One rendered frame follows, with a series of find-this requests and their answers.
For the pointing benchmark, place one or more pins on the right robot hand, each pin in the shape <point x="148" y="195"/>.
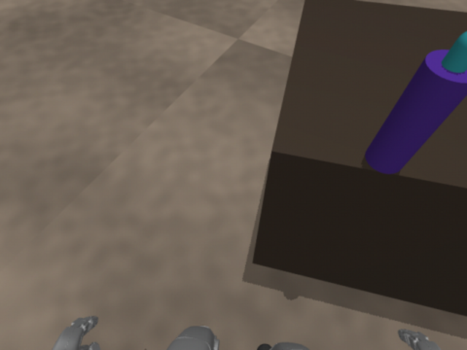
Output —
<point x="417" y="340"/>

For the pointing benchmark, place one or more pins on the bottle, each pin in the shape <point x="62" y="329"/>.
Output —
<point x="435" y="90"/>

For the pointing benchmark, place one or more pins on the left robot hand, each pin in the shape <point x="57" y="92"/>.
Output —
<point x="71" y="337"/>

